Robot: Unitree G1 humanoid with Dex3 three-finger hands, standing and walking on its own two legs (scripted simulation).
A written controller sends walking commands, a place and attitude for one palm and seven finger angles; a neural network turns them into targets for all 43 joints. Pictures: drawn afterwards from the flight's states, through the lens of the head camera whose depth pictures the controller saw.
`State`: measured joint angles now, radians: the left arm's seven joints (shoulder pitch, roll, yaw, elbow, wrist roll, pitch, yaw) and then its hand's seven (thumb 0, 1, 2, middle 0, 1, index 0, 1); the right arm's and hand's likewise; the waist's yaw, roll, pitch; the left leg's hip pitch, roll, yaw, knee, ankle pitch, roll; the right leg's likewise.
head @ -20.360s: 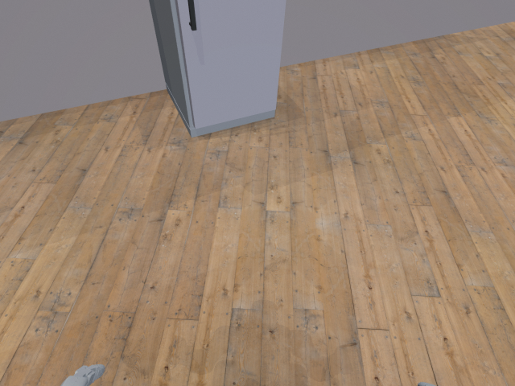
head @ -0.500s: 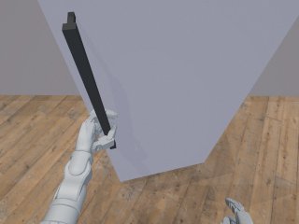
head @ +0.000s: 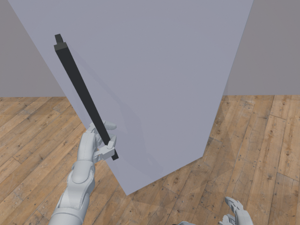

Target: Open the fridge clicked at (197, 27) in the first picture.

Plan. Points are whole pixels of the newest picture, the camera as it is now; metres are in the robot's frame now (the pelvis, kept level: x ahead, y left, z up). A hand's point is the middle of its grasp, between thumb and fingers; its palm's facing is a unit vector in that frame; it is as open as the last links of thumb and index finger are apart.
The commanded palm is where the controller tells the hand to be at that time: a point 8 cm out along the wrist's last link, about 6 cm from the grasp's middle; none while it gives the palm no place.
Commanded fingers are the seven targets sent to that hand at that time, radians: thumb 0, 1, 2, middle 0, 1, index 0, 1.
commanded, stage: walk backward, drawing the door open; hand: left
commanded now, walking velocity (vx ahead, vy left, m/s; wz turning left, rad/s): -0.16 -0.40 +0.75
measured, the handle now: (95, 114) +0.37 +0.15 +0.12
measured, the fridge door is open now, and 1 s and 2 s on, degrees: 29 66 79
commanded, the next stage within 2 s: stop walking and hold the door back in 1.12 s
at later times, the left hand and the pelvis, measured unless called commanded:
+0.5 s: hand (160, 198) +0.18 -0.02 +0.04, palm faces +0.19 -0.97 -0.16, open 5.9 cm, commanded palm +0.15 +0.02 +0.03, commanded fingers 0.00 0.90 0.90 -0.45 -1.40 -0.45 -1.40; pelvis -0.07 -0.20 +0.00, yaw +22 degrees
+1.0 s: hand (226, 223) +0.13 -0.15 +0.04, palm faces +0.60 -0.78 -0.16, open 6.1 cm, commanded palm +0.08 -0.13 +0.03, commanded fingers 0.00 0.90 0.90 -0.45 -1.40 -0.45 -1.40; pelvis -0.02 -0.43 +0.01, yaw +45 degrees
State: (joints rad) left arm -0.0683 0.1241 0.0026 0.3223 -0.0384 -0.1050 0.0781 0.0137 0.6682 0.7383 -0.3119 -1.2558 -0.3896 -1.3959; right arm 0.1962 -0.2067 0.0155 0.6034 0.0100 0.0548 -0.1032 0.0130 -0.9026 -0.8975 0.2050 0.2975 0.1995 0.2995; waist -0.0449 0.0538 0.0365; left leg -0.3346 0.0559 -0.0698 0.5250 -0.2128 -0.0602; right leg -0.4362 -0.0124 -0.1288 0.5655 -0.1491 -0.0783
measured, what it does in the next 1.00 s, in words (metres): steps to the right, turning left: left foot, then right foot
